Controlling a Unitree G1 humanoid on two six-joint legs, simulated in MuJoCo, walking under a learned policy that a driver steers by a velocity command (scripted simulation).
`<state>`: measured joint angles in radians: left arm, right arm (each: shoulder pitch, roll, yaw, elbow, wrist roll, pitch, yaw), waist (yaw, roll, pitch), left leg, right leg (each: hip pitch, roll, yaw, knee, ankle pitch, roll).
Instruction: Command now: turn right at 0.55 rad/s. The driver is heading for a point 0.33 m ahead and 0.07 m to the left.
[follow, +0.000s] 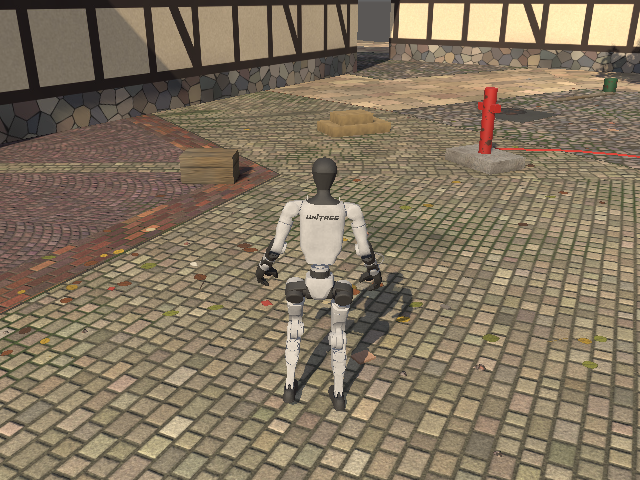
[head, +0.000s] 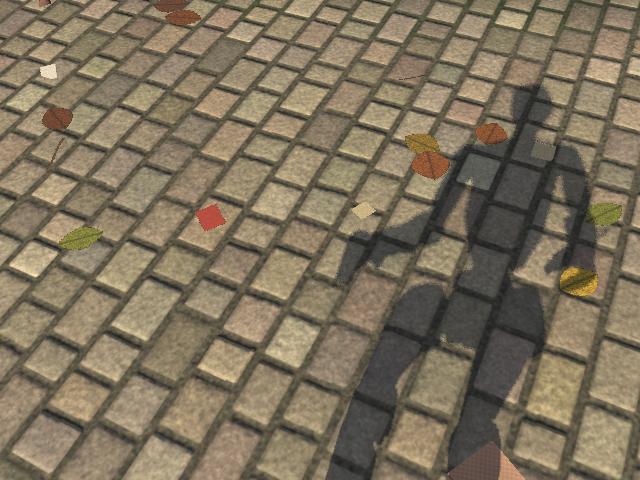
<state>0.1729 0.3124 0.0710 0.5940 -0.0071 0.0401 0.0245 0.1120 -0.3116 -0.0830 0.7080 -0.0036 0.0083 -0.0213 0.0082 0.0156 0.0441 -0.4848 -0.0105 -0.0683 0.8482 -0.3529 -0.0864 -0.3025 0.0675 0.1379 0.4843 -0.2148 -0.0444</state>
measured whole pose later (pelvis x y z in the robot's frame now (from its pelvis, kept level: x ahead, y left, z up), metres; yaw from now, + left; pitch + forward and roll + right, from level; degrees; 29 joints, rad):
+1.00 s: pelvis +0.01 +0.01 -0.01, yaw +0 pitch +0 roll -1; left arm 0.26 0.26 0.06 0.76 -0.01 -0.01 0.05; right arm 0.23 -0.30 -0.06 0.79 0.03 0.01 -0.01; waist 0.00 0.00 0.01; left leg -0.41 0.03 0.00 0.89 -0.50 0.02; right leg -0.17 -0.01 -0.03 0.52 -0.35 0.00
